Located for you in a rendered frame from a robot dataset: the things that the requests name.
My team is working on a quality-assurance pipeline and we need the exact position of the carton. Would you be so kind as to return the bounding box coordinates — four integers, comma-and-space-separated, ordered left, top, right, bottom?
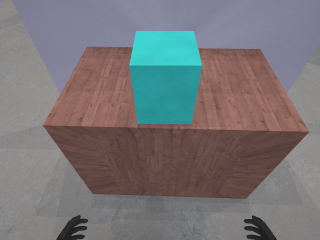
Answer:
129, 31, 202, 124

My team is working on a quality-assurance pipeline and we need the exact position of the robot left hand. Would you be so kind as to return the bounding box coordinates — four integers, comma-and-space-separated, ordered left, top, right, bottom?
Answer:
56, 215, 88, 240

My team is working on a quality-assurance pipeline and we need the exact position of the pedestal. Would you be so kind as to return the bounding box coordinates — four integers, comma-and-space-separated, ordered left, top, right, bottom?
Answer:
43, 46, 309, 199

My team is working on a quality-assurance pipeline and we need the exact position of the robot right hand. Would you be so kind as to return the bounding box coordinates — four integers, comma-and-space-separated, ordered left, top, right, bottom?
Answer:
243, 215, 277, 240

